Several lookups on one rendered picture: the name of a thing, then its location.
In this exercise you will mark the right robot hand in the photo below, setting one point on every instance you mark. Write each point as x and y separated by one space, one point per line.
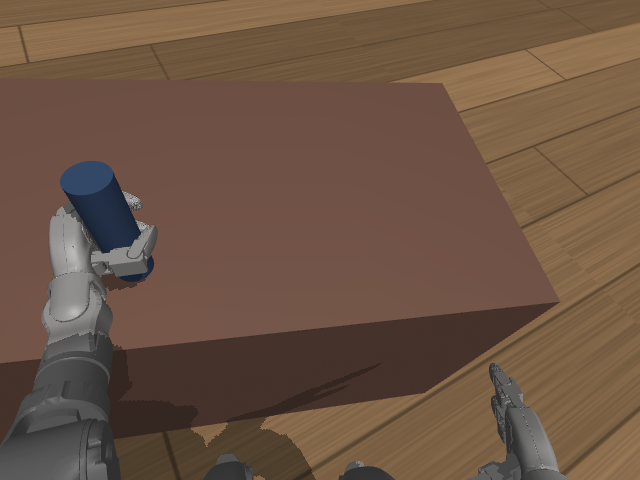
528 446

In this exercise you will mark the left robot arm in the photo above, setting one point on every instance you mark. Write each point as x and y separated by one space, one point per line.
61 429

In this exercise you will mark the left robot hand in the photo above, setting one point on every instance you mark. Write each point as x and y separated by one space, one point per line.
72 248

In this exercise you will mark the can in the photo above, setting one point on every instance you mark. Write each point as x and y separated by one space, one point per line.
93 190

